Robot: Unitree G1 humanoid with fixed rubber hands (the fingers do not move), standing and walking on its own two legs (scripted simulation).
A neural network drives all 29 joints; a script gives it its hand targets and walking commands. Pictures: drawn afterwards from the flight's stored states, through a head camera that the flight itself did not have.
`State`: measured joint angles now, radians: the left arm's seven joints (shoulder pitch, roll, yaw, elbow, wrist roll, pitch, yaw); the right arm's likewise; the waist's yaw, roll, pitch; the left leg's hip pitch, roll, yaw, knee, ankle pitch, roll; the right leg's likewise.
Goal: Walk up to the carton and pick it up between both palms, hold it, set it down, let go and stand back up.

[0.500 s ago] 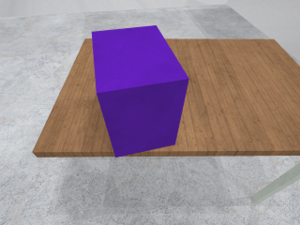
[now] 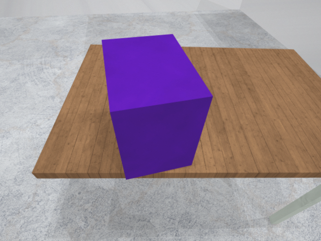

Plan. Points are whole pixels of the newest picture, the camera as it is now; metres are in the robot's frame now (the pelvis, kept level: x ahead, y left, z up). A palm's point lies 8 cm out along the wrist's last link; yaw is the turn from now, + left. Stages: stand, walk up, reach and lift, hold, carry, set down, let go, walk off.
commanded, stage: stand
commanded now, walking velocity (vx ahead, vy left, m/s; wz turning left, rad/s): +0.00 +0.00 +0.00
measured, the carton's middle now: (149, 106) +0.44 +0.05 +0.09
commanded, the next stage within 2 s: none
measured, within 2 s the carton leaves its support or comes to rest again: neither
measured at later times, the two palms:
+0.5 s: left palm out of the picture +0.00 +0.21 -0.16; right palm out of the picture -0.03 -0.18 -0.15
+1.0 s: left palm out of the picture +0.01 +0.19 -0.16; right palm out of the picture +0.00 -0.20 -0.15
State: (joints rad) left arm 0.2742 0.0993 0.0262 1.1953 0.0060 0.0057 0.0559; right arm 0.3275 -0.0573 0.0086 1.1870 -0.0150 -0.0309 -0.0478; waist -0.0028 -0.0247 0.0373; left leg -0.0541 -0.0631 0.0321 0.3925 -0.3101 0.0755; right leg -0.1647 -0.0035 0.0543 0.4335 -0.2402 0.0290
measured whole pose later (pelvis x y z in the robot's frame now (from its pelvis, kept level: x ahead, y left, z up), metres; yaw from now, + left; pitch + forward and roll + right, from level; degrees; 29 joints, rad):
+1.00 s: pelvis +0.04 +0.00 +0.00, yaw +1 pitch -2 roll +0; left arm 0.29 0.08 0.01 1.21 0.01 0.00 0.07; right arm 0.33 -0.08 -0.01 1.21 -0.01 -0.03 -0.06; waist -0.01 -0.01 0.05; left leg 0.03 -0.07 0.01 0.37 -0.36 0.07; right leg -0.11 -0.01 0.04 0.47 -0.33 0.03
